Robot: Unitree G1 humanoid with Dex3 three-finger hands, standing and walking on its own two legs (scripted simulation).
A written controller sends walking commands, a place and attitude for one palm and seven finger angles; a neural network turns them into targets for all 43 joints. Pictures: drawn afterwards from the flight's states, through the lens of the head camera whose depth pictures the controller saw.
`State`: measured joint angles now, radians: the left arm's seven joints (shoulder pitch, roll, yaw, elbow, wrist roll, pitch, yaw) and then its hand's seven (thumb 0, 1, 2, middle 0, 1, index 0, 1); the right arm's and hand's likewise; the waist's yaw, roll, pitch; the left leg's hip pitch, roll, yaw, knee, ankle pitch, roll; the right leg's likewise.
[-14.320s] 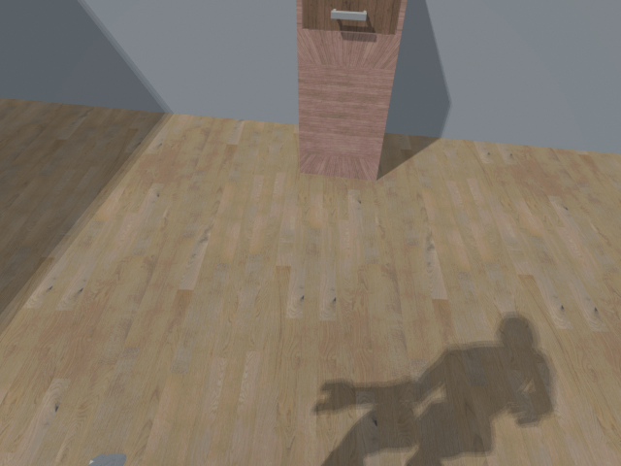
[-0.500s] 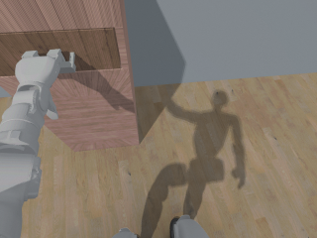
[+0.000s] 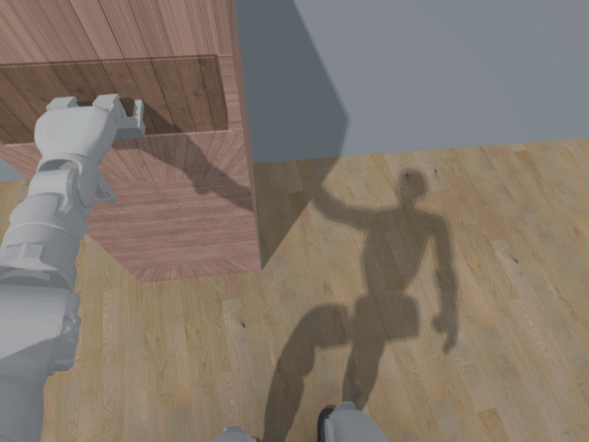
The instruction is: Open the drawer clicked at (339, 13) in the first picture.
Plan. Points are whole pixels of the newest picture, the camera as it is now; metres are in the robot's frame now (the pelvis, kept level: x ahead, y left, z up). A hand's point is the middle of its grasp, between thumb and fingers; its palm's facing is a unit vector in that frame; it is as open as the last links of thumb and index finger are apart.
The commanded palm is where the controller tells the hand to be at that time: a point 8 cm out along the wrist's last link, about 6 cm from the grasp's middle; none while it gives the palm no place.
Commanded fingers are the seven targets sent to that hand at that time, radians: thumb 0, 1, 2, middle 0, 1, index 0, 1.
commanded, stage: close the thumb around the handle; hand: left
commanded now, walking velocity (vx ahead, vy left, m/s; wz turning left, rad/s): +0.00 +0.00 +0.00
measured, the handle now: (97, 119) +0.56 +0.25 +0.05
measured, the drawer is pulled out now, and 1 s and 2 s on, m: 0.00 0.03 0.07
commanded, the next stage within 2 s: pull the drawer open in 0.42 s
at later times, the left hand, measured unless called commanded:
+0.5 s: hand (98, 159) +0.50 +0.25 +0.03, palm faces -0.07 -0.02 -1.00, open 5.7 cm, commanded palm +0.49 +0.24 +0.08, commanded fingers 0.00 0.90 0.90 -0.40 -1.35 -0.40 -1.35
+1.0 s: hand (95, 181) +0.47 +0.25 +0.03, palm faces -0.04 -0.04 -1.00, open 5.7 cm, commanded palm +0.45 +0.25 +0.08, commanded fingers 0.00 0.90 0.90 -0.40 -1.35 -0.40 -1.35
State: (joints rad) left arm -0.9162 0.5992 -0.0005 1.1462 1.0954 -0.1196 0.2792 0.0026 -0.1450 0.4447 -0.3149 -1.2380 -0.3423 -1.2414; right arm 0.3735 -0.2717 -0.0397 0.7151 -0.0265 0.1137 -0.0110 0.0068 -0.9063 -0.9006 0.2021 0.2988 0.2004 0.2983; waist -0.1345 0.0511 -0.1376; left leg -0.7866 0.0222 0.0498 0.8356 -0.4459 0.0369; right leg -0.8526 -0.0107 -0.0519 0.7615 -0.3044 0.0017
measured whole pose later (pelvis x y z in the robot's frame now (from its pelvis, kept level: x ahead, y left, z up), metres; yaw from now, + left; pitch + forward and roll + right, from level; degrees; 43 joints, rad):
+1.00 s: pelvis +0.03 +0.00 +0.01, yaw -1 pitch +20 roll -1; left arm -0.59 0.50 0.02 0.83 1.06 -0.10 0.30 0.01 0.74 0.80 -0.29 -1.35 -0.35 -1.34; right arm 0.32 -0.26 -0.07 0.68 -0.02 0.15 0.02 0.01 -0.91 -0.90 0.20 0.30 0.20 0.30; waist -0.06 0.05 -0.16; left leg -0.64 0.02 0.07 0.74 -0.44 0.04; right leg -0.72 0.00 -0.02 0.68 -0.31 0.01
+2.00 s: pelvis +0.01 +0.01 +0.01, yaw -3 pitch +18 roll -1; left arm -0.49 0.50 0.04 0.77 1.05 -0.11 0.33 0.01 0.75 0.79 -0.28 -1.35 -0.34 -1.33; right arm 0.33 -0.27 -0.07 0.68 0.01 0.11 0.00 0.01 -0.91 -0.90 0.20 0.30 0.20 0.30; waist -0.06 0.05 -0.15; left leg -0.62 0.02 0.10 0.74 -0.43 0.04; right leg -0.72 0.00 0.01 0.69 -0.28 0.01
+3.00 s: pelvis +0.02 -0.01 +0.02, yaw -1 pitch +11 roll +0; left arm 0.02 0.40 -0.01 0.27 1.02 0.03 0.35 0.03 0.75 0.79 -0.27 -1.35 -0.40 -1.35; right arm 0.20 -0.27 -0.06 0.63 0.00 0.07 -0.02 0.02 -0.91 -0.90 0.20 0.30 0.20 0.30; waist 0.00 0.06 -0.11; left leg -0.43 0.02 0.08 0.65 -0.41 0.02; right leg -0.54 0.00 -0.01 0.65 -0.30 -0.01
